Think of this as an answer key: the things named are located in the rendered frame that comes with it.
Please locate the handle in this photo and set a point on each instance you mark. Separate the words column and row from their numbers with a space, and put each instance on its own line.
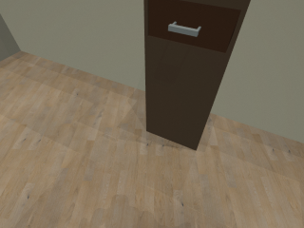
column 184, row 30

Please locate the cabinet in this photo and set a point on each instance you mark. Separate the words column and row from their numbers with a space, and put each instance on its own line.
column 182, row 81

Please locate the drawer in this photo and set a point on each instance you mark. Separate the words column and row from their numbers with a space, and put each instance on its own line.
column 217, row 23

